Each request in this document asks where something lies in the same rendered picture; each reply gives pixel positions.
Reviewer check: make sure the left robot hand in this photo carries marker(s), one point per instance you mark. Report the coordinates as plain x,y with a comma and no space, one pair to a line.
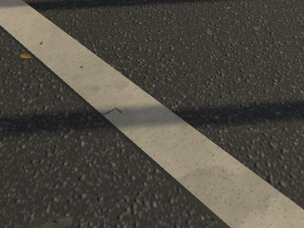
51,222

